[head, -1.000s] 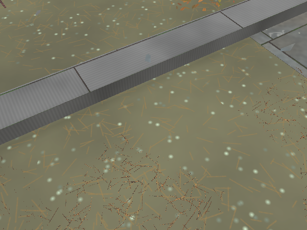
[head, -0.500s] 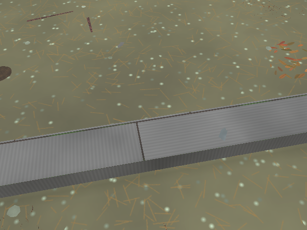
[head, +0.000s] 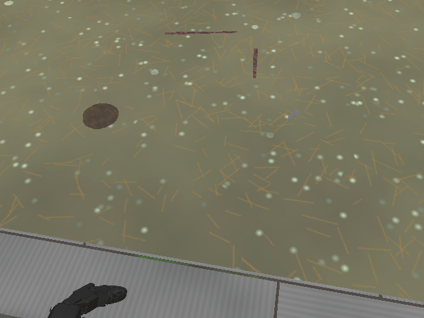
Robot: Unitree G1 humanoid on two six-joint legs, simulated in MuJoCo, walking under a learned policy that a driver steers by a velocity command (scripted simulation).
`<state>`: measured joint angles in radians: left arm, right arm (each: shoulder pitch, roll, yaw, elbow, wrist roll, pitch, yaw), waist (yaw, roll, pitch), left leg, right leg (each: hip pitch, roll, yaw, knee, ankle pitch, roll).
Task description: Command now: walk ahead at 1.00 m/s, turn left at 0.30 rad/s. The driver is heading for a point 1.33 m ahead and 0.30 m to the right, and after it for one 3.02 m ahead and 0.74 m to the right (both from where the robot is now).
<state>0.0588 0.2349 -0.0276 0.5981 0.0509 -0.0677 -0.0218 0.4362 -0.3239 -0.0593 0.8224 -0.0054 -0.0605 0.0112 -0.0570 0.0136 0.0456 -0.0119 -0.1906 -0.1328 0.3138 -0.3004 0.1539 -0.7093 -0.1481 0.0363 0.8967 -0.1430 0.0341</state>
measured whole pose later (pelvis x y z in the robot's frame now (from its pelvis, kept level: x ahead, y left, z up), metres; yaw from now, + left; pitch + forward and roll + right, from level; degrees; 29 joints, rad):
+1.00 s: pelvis +0.94 -0.26 +0.09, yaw -26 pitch +1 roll -1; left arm 0.34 0.25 0.05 0.83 0.04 -0.07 -0.01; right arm 0.32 -0.24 -0.03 0.79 -0.01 -0.05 0.01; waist -0.03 0.02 0.01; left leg -0.54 0.08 -0.08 1.33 -0.25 0.07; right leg -0.18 0.11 -0.13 0.47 -0.32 -0.12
